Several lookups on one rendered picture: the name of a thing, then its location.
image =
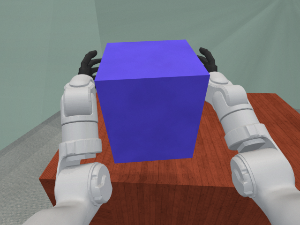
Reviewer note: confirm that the pedestal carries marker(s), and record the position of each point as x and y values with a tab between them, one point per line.
189	191

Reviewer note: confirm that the carton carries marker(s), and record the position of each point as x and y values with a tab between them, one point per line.
151	95

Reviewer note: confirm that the robot left hand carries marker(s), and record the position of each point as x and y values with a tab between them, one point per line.
87	63

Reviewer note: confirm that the right robot forearm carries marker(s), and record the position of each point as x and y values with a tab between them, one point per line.
243	131

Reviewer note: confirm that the left robot upper arm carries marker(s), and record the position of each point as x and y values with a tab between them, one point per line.
80	191

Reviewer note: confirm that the right robot upper arm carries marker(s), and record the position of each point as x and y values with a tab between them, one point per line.
265	176

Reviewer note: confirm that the left robot forearm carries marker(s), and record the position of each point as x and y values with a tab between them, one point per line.
79	120

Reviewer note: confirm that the robot right hand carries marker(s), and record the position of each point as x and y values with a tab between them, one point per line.
208	60

